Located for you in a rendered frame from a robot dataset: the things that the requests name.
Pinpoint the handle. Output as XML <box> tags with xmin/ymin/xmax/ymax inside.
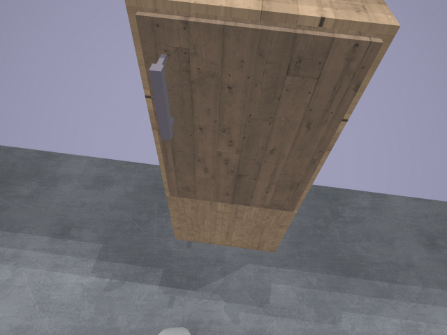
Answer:
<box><xmin>149</xmin><ymin>54</ymin><xmax>175</xmax><ymax>141</ymax></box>

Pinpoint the cupboard door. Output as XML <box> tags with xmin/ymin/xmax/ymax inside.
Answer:
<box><xmin>135</xmin><ymin>10</ymin><xmax>383</xmax><ymax>212</ymax></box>

